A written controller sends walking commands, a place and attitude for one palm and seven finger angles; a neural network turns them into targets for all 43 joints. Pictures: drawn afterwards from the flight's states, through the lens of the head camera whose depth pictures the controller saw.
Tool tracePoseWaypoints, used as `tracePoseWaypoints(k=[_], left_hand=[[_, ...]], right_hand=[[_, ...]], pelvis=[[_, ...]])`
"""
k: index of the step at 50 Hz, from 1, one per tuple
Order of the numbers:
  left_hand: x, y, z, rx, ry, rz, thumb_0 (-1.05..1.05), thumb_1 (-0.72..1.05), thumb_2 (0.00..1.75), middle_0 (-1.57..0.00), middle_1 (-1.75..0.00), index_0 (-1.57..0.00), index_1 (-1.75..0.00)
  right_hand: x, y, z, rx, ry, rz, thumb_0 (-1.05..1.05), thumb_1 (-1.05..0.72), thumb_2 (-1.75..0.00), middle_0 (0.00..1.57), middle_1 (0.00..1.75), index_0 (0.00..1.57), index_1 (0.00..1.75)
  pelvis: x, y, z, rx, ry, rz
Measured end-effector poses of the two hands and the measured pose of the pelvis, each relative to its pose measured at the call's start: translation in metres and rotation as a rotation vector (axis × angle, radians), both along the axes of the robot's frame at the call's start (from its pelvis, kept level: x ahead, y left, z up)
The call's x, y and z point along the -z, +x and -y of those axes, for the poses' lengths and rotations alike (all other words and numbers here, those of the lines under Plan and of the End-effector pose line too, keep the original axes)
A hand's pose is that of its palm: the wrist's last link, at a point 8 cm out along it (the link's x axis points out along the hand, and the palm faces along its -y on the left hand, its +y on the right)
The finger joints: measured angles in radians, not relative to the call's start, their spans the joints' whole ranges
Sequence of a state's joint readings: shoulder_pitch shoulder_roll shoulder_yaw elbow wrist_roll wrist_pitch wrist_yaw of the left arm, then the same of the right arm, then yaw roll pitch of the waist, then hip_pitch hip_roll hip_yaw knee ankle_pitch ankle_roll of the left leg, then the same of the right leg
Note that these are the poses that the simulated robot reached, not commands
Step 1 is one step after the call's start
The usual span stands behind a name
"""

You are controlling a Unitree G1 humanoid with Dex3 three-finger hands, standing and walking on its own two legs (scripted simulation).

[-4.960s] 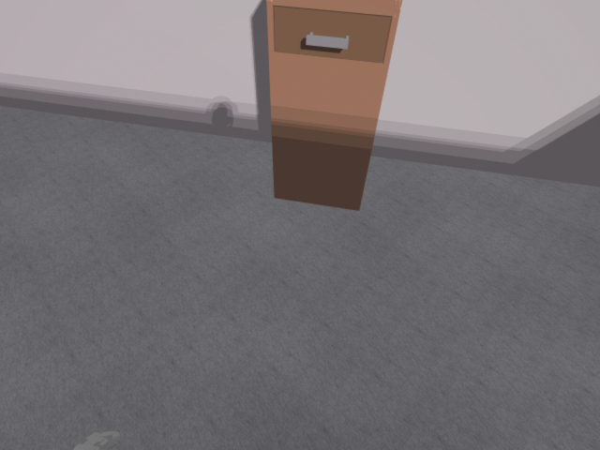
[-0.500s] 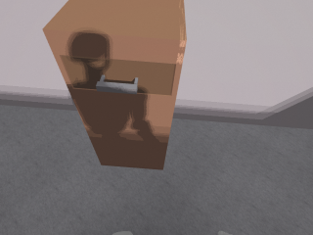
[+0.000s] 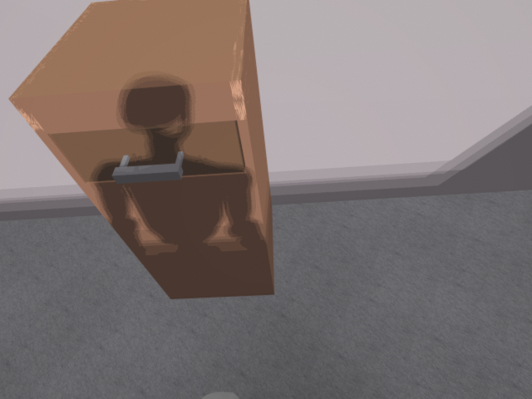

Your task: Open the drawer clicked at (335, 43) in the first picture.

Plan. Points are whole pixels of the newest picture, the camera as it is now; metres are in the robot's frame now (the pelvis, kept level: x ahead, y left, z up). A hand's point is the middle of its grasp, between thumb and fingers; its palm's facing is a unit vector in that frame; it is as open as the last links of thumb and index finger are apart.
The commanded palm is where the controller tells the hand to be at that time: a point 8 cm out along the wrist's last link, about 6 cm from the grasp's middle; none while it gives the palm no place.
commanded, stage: come to a stop and stand still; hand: left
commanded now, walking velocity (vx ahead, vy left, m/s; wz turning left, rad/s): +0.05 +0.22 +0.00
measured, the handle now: (150, 165) +0.54 +0.27 +0.01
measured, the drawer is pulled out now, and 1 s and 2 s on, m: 0.00 0.00 0.00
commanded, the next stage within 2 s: look again from close up in 1.26 s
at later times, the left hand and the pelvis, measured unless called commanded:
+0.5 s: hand out of the picture -0.07 +0.23 -0.18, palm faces +0.10 -0.98 -0.19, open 7.4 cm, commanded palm none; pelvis -0.04 +0.04 +0.00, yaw +1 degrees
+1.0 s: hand out of the picture +0.06 +0.19 -0.18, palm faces +0.07 -0.97 -0.21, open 7.2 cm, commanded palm none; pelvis +0.01 +0.01 +0.00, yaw +2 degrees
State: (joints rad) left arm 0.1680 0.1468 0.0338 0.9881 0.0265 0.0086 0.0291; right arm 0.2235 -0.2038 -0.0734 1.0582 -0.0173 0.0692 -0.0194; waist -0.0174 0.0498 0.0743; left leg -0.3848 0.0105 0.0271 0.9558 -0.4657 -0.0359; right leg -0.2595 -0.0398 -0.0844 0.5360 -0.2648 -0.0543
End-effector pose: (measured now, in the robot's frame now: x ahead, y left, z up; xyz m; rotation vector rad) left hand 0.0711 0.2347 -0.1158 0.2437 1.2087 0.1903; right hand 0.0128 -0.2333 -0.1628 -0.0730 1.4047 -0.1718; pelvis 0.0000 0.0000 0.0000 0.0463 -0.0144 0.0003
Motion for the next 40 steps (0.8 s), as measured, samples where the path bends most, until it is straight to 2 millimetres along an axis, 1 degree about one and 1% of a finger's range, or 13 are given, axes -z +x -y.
tracePoseWaypoints(k=[3,6,9,12,15,19,21,23,27,32,35,40], left_hand=[[-0.003,-0.013,0.007,-0.027,-0.006,-0.004,0.0,0.91,0.9,-0.2,-0.29,-0.2,-0.3],[-0.004,-0.03,0.006,-0.059,-0.004,-0.009,0.0,0.91,0.9,-0.2,-0.3,-0.2,-0.3],[-0.004,-0.052,0.003,-0.086,-0.005,-0.028,0.0,0.91,0.9,-0.2,-0.3,-0.2,-0.3],[-0.002,-0.077,-0.004,-0.111,-0.012,-0.061,0.0,0.91,0.9,-0.2,-0.3,-0.2,-0.3],[0.003,-0.103,-0.013,-0.131,-0.026,-0.102,0.0,0.91,0.9,-0.2,-0.3,-0.2,-0.3],[0.016,-0.132,-0.028,-0.151,-0.056,-0.159,0.0,0.91,0.9,-0.2,-0.3,-0.2,-0.3],[0.027,-0.142,-0.037,-0.156,-0.079,-0.183,0.0,0.91,0.9,-0.2,-0.3,-0.2,-0.3],[0.032,-0.148,-0.043,-0.151,-0.096,-0.205,0.0,0.91,0.9,-0.2,-0.29,-0.2,-0.3],[0.031,-0.144,-0.047,-0.135,-0.127,-0.208,0.01,0.91,0.9,-0.19,-0.29,-0.2,-0.3],[0.031,-0.128,-0.042,-0.106,-0.143,-0.216,0.0,0.91,0.9,-0.19,-0.29,-0.19,-0.3],[0.032,-0.111,-0.034,-0.078,-0.14,-0.23,0.0,0.91,0.9,-0.19,-0.29,-0.19,-0.3],[0.033,-0.069,-0.021,-0.034,-0.098,-0.192,0.01,0.93,0.9,-0.19,-0.29,-0.2,-0.3]], right_hand=[[-0.003,-0.007,0.006,-0.017,0.005,-0.017,0.01,-0.91,-0.9,0.2,0.3,0.2,0.3],[-0.006,-0.011,0.011,-0.044,0.001,-0.024,0.01,-0.91,-0.9,0.2,0.3,0.2,0.3],[-0.009,-0.009,0.013,-0.071,-0.009,-0.014,0.01,-0.91,-0.9,0.2,0.3,0.2,0.3],[-0.014,-0.003,0.011,-0.095,-0.022,0.016,0.01,-0.91,-0.9,0.2,0.3,0.2,0.3],[-0.02,0.004,0.004,-0.115,-0.038,0.058,0.01,-0.91,-0.9,0.2,0.3,0.2,0.3],[-0.028,0.008,-0.013,-0.129,-0.065,0.119,0.01,-0.91,-0.9,0.2,0.3,0.2,0.3],[-0.029,0.003,-0.023,-0.127,-0.086,0.144,0.01,-0.91,-0.9,0.2,0.3,0.2,0.3],[-0.032,-0.009,-0.036,-0.116,-0.092,0.134,0.0,-0.91,-0.9,0.2,0.3,0.2,0.3],[-0.039,-0.036,-0.055,-0.1,-0.081,0.066,0.01,-0.91,-0.9,0.2,0.3,0.2,0.3],[-0.037,-0.062,-0.068,-0.057,-0.059,-0.02,0.01,-0.91,-0.9,0.2,0.3,0.2,0.3],[-0.033,-0.075,-0.07,-0.022,-0.045,-0.067,0.01,-0.91,-0.9,0.2,0.3,0.21,0.3],[-0.019,-0.092,-0.062,0.035,-0.006,-0.151,0.01,-0.9,-0.9,0.21,0.3,0.21,0.3]], pelvis=[[-0.003,-0.006,0.005,-0.008,0.005,-0.005],[-0.005,-0.012,0.007,-0.017,0.008,-0.008],[-0.007,-0.02,0.006,-0.024,0.011,-0.01],[-0.008,-0.027,0.001,-0.026,0.01,-0.011],[-0.008,-0.034,-0.006,-0.021,0.003,-0.012],[-0.005,-0.042,-0.022,-0.015,-0.023,-0.015],[0.001,-0.044,-0.033,-0.017,-0.057,-0.019],[0.0,-0.045,-0.039,-0.016,-0.055,-0.012],[-0.008,-0.039,-0.045,-0.026,-0.066,-0.019],[-0.009,-0.03,-0.046,-0.012,-0.048,-0.035],[-0.007,-0.023,-0.041,-0.004,-0.04,-0.04],[0.003,-0.009,-0.025,0.009,-0.022,-0.041]])
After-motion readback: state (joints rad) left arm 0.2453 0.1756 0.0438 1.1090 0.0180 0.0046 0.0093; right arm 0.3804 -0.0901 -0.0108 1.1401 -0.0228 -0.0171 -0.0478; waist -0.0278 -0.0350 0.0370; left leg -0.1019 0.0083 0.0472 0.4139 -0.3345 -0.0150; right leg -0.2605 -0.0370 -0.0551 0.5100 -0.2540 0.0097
